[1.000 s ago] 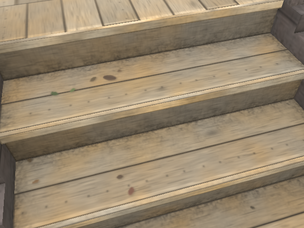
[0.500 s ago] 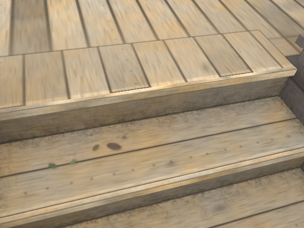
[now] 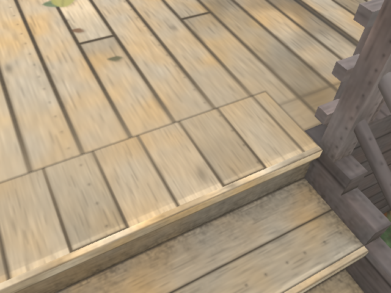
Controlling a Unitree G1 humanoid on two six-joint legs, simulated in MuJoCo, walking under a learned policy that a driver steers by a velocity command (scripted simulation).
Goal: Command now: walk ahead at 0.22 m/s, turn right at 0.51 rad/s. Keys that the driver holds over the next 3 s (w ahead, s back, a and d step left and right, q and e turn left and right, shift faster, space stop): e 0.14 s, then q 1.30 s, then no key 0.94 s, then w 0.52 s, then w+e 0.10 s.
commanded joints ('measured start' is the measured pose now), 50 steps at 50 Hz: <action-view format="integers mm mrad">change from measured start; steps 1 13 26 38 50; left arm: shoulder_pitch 119 433 117 -151 -218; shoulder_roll -47 52 -55 -102 -73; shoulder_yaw -26 -24 -59 -106 -133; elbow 9 53 -204 -355 -439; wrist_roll -11 -13 45 22 -83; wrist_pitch -57 16 73 51 94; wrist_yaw -18 101 37 37 26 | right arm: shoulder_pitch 56 -297 -125 123 138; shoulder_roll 54 133 -29 -126 -178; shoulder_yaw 50 85 -5 -28 -64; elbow -106 -213 33 11 -82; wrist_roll -13 -4 15 10 -14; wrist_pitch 19 111 136 89 143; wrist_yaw -44 -38 -59 -57 -115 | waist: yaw -57 45 48 -39 -59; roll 39 -57 -69 93 107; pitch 11 -98 64 -49 -69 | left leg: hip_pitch -343 -507 49 444 353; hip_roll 23 24 145 50 32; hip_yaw -11 136 -544 -380 -498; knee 117 -150 -1404 -1224 -1361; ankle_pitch -97 -220 -441 -3 128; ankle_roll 10 -27 240 161 74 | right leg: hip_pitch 216 674 -67 -418 33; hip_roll -254 -350 -143 -142 -151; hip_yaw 448 361 284 175 155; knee -392 -552 916 916 94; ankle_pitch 395 1032 2 92 -269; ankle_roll -56 60 158 237 288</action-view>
